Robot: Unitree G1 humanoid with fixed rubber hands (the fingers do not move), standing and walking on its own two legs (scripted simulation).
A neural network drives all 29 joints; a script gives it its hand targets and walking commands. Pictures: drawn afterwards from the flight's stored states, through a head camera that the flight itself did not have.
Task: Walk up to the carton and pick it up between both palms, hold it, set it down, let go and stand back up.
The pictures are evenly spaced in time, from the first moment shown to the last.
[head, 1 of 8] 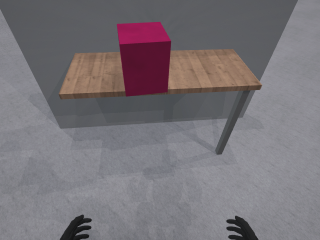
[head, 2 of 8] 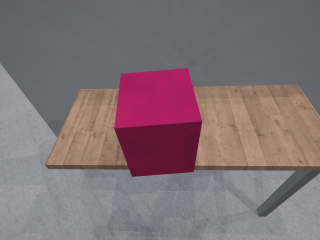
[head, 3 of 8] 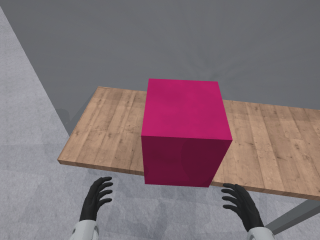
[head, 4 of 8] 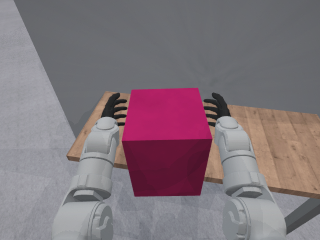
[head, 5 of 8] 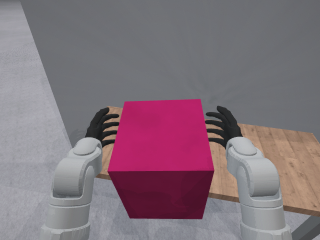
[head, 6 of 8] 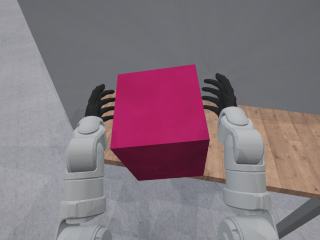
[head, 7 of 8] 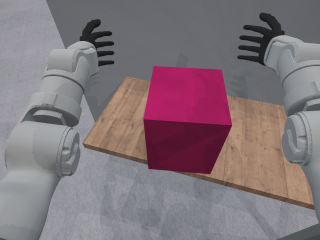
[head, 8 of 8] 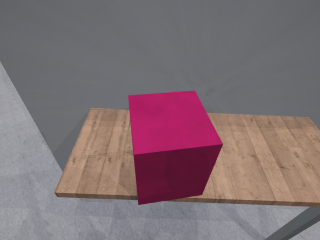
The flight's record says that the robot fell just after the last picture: no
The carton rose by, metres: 0.09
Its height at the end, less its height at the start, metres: +0.00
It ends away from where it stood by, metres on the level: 0.07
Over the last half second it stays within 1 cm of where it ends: yes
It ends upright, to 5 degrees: yes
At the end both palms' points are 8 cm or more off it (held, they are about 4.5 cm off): yes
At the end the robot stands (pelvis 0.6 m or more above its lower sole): yes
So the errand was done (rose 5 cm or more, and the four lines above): yes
